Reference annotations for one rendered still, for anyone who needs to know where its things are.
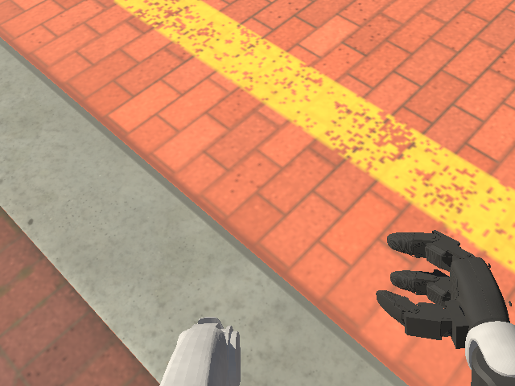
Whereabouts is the robot left shin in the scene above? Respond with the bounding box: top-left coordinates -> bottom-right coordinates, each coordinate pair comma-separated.
176,317 -> 224,346

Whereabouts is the right robot hand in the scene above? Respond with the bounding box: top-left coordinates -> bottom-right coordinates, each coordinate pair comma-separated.
376,230 -> 512,349

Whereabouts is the right robot forearm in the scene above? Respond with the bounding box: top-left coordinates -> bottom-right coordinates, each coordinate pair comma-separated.
465,321 -> 515,386

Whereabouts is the robot left thigh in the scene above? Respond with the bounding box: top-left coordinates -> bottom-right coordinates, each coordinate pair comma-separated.
159,323 -> 241,386

